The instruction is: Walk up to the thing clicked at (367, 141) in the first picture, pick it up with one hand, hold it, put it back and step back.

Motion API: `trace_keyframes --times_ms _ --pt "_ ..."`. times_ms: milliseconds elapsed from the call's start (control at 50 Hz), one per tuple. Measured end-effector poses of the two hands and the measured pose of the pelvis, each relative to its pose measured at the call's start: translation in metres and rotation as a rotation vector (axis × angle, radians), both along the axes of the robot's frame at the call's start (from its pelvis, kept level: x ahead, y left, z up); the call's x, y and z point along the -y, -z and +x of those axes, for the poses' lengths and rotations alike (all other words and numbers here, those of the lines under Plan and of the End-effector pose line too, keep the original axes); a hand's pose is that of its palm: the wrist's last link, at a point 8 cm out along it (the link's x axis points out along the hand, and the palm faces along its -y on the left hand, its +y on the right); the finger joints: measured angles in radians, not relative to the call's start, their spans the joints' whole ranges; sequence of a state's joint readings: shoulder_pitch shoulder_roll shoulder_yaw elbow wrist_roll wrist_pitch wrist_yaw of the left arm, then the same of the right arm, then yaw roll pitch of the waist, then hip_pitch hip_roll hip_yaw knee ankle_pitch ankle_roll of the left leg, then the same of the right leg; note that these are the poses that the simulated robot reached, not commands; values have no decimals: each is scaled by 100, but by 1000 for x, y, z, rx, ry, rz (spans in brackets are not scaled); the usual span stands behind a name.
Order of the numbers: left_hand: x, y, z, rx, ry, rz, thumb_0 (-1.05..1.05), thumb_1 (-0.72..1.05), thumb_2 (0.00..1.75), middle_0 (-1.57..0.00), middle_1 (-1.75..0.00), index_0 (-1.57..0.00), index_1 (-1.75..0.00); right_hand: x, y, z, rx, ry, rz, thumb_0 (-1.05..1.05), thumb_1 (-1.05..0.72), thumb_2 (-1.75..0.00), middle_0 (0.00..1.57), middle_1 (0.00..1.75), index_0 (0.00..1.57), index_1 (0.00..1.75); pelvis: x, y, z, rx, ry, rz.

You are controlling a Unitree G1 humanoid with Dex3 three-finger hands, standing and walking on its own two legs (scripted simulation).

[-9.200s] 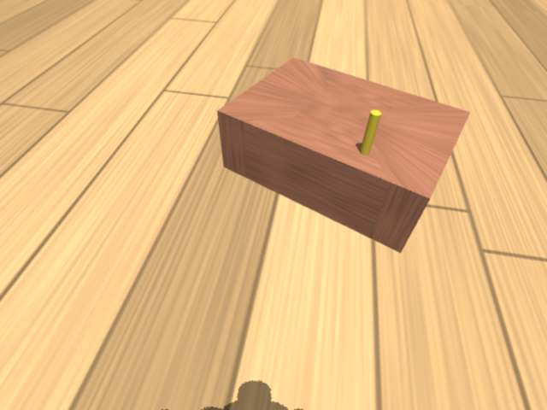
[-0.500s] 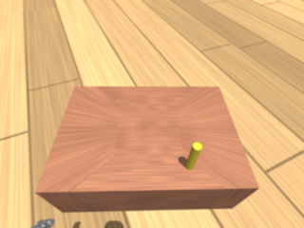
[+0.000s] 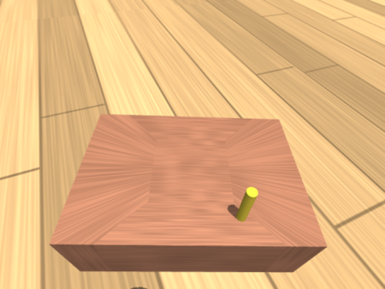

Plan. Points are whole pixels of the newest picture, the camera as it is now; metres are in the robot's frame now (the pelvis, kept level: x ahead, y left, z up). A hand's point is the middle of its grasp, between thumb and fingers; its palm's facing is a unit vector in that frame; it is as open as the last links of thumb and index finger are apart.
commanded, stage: walk up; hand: right
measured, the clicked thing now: (246, 205) +0.48 -0.21 -0.32
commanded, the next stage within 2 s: stand in 0.44 s
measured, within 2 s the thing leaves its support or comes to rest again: neither
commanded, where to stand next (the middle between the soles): +0.06 +0.00 m, yaw +1 degrees
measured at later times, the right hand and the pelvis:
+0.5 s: hand out of the picture +0.11 -0.25 -0.15, palm faces -0.03 +0.94 -0.34, open 7.4 cm; pelvis +0.01 +0.00 +0.00, yaw +1 degrees
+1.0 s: hand out of the picture +0.09 -0.26 -0.16, palm faces -0.03 +0.94 -0.34, open 7.4 cm; pelvis +0.01 +0.00 +0.00, yaw +1 degrees
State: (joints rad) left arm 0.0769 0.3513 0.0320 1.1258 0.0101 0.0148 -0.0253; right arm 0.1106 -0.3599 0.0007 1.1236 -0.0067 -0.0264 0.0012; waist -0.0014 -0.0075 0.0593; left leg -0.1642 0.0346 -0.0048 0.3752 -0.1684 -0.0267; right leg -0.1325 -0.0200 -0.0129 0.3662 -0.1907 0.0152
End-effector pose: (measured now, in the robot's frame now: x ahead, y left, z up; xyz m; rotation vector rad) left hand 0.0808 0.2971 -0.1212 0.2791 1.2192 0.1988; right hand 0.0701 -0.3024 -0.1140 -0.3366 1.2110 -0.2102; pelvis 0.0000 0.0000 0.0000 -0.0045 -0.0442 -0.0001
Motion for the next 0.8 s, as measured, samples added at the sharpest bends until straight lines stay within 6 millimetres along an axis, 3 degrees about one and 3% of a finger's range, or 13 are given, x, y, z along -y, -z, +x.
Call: trace_keyframes --times_ms 180,400,800 --pt "-4 1 -13 -31 -18 5 0 90 90 -20 -30 -21 -30 -8 0 15 19 -14 14 1 -90 -90 20 30 21 30 -2 -1 2 -4 -4 -1" --pt "-4 -1 -10 -23 -24 8 0 90 90 -20 -30 -21 -30 -12 1 28 36 -26 24 1 -90 -90 20 30 21 30 -3 -1 6 -7 -11 0" --pt "-2 -8 2 -10 19 38 0 90 90 -20 -30 -21 -30 -5 5 16 -13 -3 33 1 -90 -90 20 30 21 30 1 -3 13 -6 -10 7"
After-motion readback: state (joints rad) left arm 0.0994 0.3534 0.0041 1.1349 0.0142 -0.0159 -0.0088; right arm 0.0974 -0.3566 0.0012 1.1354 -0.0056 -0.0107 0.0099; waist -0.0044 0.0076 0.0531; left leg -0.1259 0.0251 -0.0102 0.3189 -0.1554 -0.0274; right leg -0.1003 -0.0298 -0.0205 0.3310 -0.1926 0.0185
